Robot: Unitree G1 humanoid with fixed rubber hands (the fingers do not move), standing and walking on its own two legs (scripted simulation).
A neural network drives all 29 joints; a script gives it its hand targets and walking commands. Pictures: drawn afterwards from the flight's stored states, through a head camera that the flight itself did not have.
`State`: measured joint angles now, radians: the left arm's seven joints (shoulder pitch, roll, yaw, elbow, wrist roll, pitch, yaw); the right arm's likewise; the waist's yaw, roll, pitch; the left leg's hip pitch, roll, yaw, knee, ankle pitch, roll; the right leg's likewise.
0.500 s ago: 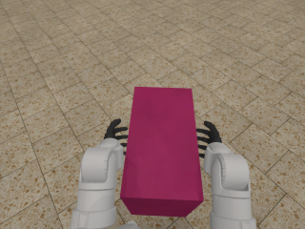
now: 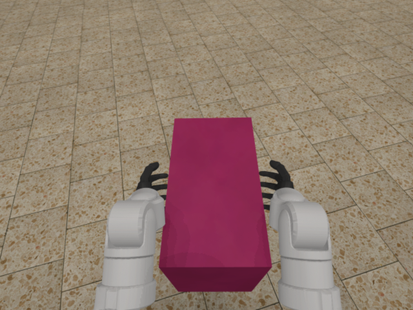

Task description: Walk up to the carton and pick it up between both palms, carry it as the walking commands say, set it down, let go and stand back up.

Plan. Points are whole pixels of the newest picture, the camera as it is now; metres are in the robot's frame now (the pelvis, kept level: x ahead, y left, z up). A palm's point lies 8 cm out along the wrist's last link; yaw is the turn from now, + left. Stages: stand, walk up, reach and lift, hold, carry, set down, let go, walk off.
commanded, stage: carry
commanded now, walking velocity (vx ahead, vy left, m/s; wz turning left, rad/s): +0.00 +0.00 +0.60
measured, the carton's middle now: (213, 206) +0.35 +0.02 -0.02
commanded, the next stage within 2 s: none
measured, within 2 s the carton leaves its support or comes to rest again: neither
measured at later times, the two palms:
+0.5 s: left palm (75, 250) +0.21 +0.22 +0.09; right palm (229, 216) +0.27 -0.01 +0.10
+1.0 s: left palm (69, 268) +0.18 +0.22 +0.09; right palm (230, 245) +0.23 -0.01 +0.09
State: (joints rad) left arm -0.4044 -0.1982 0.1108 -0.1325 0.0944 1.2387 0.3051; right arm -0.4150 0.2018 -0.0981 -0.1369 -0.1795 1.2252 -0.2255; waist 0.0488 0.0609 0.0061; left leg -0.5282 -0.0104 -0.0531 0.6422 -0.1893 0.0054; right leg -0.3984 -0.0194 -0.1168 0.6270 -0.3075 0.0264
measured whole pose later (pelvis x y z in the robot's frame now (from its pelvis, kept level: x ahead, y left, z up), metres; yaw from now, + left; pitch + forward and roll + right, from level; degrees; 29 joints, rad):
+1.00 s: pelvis -0.09 +0.05 +0.00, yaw +11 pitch +3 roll +1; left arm -0.43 -0.21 0.13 -0.01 0.14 1.26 0.30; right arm -0.44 0.21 -0.12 -0.01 -0.14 1.25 -0.32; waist -0.01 0.01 -0.07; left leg -0.47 -0.03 0.14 0.60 -0.19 0.08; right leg -0.46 -0.14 -0.08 0.68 -0.26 0.04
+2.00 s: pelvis -0.18 +0.15 +0.00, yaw +11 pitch +4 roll +0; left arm -0.43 -0.21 0.12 -0.09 0.10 1.26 0.35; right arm -0.45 0.22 -0.11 -0.07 -0.17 1.24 -0.30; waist 0.05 0.03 -0.01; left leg -0.51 0.02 0.09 0.74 -0.34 0.02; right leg -0.41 -0.07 -0.13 0.68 -0.30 -0.01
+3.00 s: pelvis -0.40 +0.36 +0.00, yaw +11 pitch +3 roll +0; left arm -0.46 -0.22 0.14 -0.06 0.10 1.27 0.37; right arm -0.47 0.22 -0.13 -0.04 -0.19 1.25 -0.29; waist 0.05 0.03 -0.02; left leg -0.51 0.02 0.11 0.65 -0.24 0.03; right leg -0.37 -0.04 -0.14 0.64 -0.31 -0.02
